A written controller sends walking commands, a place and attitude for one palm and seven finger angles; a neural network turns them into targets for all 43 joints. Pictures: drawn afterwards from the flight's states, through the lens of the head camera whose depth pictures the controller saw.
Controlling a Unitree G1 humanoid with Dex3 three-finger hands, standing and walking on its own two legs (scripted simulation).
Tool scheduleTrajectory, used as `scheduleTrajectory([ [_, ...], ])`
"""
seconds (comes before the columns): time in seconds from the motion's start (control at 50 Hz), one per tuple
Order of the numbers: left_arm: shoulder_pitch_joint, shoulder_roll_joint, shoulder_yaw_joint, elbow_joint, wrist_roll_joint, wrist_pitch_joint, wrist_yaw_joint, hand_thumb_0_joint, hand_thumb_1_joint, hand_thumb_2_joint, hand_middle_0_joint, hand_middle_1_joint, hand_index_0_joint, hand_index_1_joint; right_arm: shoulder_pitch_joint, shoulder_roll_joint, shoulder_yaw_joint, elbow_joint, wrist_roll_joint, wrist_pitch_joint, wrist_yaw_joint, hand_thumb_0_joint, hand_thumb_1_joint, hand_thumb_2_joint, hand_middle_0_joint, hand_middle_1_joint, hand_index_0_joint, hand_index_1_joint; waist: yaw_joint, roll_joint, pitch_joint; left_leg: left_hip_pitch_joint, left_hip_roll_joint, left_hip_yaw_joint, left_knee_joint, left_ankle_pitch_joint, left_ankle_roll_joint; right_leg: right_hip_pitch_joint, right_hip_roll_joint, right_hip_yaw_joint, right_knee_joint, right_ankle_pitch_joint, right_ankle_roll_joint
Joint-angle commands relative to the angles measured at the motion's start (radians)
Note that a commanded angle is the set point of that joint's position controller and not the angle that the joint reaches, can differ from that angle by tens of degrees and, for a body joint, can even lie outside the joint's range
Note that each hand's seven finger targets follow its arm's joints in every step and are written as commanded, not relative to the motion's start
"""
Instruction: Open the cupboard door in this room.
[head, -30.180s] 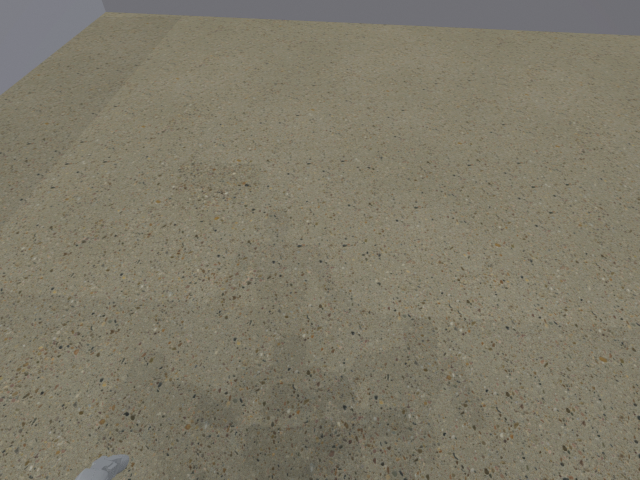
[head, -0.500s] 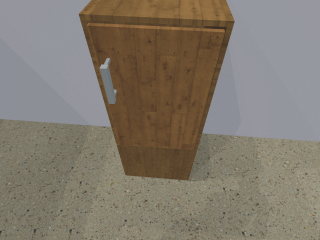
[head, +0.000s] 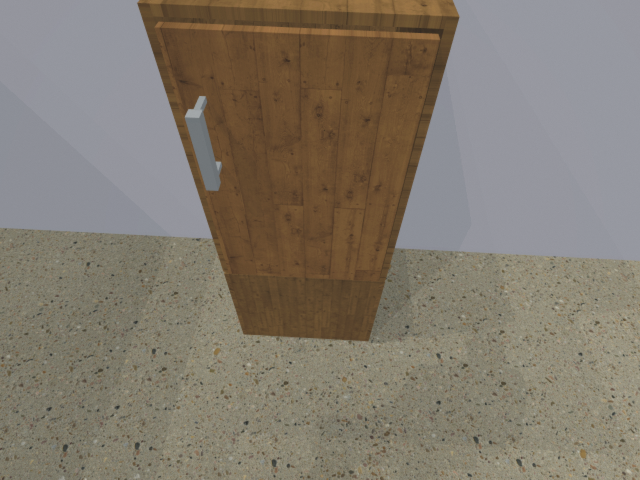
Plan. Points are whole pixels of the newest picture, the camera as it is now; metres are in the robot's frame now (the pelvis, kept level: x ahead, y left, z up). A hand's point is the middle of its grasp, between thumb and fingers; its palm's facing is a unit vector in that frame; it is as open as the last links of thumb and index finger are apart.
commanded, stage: come to a stop and stand still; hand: left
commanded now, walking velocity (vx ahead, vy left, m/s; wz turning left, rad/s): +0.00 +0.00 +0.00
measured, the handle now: (207, 145) +0.58 +0.22 +0.07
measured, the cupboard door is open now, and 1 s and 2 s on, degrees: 0 0 0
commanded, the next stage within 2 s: look again from close up in 0.38 s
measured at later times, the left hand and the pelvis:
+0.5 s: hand out of the picture -0.03 +0.20 -0.16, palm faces +0.00 -0.97 -0.24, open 7.4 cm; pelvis -0.03 +0.00 +0.01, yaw +0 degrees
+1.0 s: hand out of the picture +0.06 +0.18 -0.16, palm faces +0.01 -0.97 -0.24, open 7.3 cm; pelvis +0.01 -0.01 +0.01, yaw +0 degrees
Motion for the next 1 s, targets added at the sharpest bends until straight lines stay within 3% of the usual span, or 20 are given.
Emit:
scheduleTrajectory([
  [0.0,0.032,0.117,0.015,-0.070,-0.011,0.008,0.000,0.000,0.900,0.900,-0.200,-0.300,-0.200,-0.300,0.093,-0.118,-0.016,-0.051,-0.015,-0.027,0.002,0.000,-0.900,-0.900,0.200,0.300,0.200,0.300,-0.001,0.150,-0.132,0.058,0.139,-0.140,-0.135,0.497,0.059,0.046,-0.033,0.022,-0.028,0.224,-0.041],
  [0.02,0.034,0.107,0.010,-0.061,-0.011,0.017,-0.004,0.000,0.900,0.900,-0.200,-0.300,-0.200,-0.300,0.056,-0.123,-0.012,-0.050,-0.014,-0.024,0.000,0.000,-0.900,-0.900,0.200,0.300,0.200,0.300,0.011,0.200,-0.065,0.023,0.143,-0.155,-0.170,0.473,0.071,0.026,-0.013,0.015,-0.043,0.104,-0.030],
  [0.06,0.044,0.111,0.005,-0.045,-0.008,0.021,-0.014,0.000,0.900,0.900,-0.200,-0.300,-0.200,-0.300,0.021,-0.121,-0.006,-0.064,-0.012,-0.019,-0.002,0.000,-0.900,-0.900,0.200,0.300,0.200,0.300,0.021,0.094,0.029,-0.056,0.109,-0.139,-0.195,0.241,0.057,0.005,-0.019,0.036,-0.119,0.068,-0.036],
  [0.1,0.025,0.120,0.002,-0.042,-0.004,0.019,-0.022,0.000,0.900,0.900,-0.200,-0.300,-0.200,-0.300,0.041,-0.115,-0.003,-0.062,-0.013,-0.020,0.001,0.000,-0.900,-0.900,0.200,0.300,0.200,0.300,0.007,0.028,0.058,-0.070,0.085,-0.131,-0.229,0.093,0.043,-0.015,-0.034,0.059,-0.156,0.055,-0.042],
  [0.18,0.035,0.124,0.000,-0.038,-0.004,0.023,-0.031,0.000,0.900,0.900,-0.200,-0.300,-0.200,-0.300,0.057,-0.134,-0.003,-0.049,-0.017,-0.017,0.005,0.000,-0.900,-0.900,0.200,0.300,0.200,0.300,0.004,0.022,0.056,-0.085,0.077,-0.142,-0.289,-0.117,0.037,-0.048,-0.036,0.074,-0.188,-0.061,-0.042],
  [0.24,0.058,0.123,0.003,-0.032,-0.002,0.021,-0.033,0.000,0.900,0.900,-0.200,-0.300,-0.200,-0.300,0.071,-0.141,-0.003,-0.040,-0.018,-0.022,0.005,0.000,-0.900,-0.900,0.200,0.300,0.200,0.300,0.009,0.023,0.016,-0.089,0.086,-0.155,-0.313,-0.149,0.043,-0.020,-0.033,0.066,-0.175,-0.047,-0.041],
  [0.3,0.068,0.126,0.004,-0.020,-0.002,0.016,-0.035,0.000,0.900,0.900,-0.200,-0.300,-0.200,-0.300,0.075,-0.144,-0.002,-0.028,-0.016,-0.028,0.004,0.000,-0.900,-0.900,0.200,0.300,0.200,0.300,0.014,0.028,-0.005,-0.077,0.089,-0.159,-0.320,-0.123,0.048,-0.005,-0.042,0.065,-0.177,-0.019,-0.045],
  [0.4,0.075,0.137,0.001,0.006,-0.005,0.003,-0.036,0.000,0.900,0.900,-0.200,-0.300,-0.200,-0.300,0.094,-0.137,0.004,0.005,-0.010,-0.034,0.002,0.000,-0.900,-0.900,0.200,0.300,0.200,0.300,0.010,-0.029,-0.014,-0.029,0.074,-0.120,-0.265,0.007,0.039,-0.019,-0.069,0.103,-0.216,0.001,-0.053],
  [0.48,0.078,0.142,0.001,0.028,-0.009,0.001,-0.035,0.000,0.900,0.900,-0.200,-0.300,-0.200,-0.300,0.113,-0.140,0.009,0.038,-0.008,-0.040,0.000,0.000,-0.900,-0.900,0.200,0.300,0.200,0.300,0.007,0.003,-0.020,-0.005,0.079,-0.114,-0.254,0.086,0.035,-0.011,-0.070,0.098,-0.207,0.051,-0.052],
  [0.64,0.071,0.149,0.003,0.064,-0.010,-0.003,-0.032,0.000,0.900,0.900,-0.200,-0.300,-0.200,-0.300,0.104,-0.142,0.012,0.077,-0.006,-0.047,-0.007,0.000,-0.900,-0.900,0.200,0.300,0.200,0.300,0.012,0.005,-0.047,0.035,0.087,-0.098,-0.225,0.240,0.031,0.037,-0.078,0.086,-0.177,0.212,-0.052],
  [0.84,0.041,0.154,0.009,0.070,-0.008,-0.003,-0.030,0.000,0.900,0.900,-0.200,-0.300,-0.200,-0.300,0.072,-0.146,0.014,0.092,-0.009,-0.048,-0.012,0.000,-0.900,-0.900,0.200,0.300,0.200,0.300,0.016,-0.003,-0.056,0.070,0.091,-0.088,-0.211,0.349,0.025,0.061,-0.081,0.081,-0.165,0.318,-0.051],
  [0.98,0.024,0.160,0.013,0.064,-0.008,-0.005,-0.032,0.000,0.900,0.900,-0.200,-0.300,-0.200,-0.300,0.049,-0.146,0.012,0.095,-0.010,-0.044,-0.013,0.000,-0.900,-0.900,0.200,0.300,0.200,0.300,0.016,-0.023,-0.068,0.084,0.089,-0.080,-0.204,0.352,0.017,0.076,-0.088,0.082,-0.174,0.367,-0.054],
])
